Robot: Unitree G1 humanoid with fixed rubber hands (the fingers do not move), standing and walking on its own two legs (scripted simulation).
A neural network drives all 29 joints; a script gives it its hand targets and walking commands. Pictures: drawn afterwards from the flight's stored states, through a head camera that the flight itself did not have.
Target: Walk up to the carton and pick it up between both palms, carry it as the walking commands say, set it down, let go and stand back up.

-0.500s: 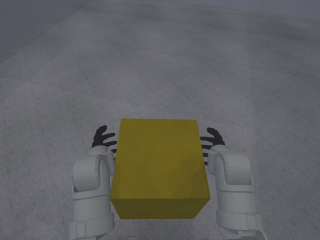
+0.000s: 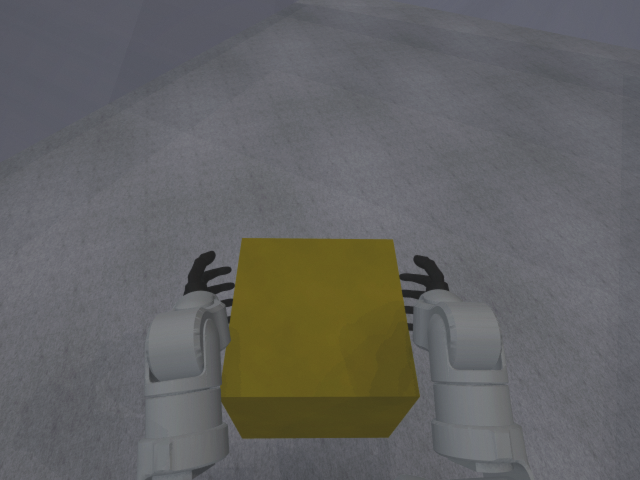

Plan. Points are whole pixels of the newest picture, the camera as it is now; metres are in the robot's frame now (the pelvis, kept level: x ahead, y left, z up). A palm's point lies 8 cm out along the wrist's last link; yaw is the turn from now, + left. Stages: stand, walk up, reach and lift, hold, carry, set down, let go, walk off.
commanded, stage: carry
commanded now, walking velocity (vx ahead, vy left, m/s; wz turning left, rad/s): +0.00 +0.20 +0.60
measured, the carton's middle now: (316, 340) +0.31 +0.01 -0.02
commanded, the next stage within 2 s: none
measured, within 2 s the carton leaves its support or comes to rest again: neither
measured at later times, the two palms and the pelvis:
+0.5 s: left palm out of the picture +0.15 +0.36 +0.08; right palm (245, 377) +0.21 +0.09 +0.09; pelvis -0.11 +0.14 +0.00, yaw +15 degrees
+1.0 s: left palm out of the picture +0.03 +0.45 +0.11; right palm out of the picture +0.09 +0.17 +0.11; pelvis -0.23 +0.24 +0.01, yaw +17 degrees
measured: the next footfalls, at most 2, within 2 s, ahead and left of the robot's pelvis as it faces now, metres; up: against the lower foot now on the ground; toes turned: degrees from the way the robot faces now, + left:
right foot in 0.14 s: +0.02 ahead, -0.06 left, +0.00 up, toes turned -3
left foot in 0.42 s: -0.05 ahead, +0.28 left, +0.00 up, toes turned +19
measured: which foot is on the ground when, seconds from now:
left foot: down 0.00-0.16, up 0.18-0.40, down 0.42-0.74, up 0.76-0.98, down 1.00-1.00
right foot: up 0.00-0.12, down 0.14-0.44, up 0.46-0.70, down 0.72-1.00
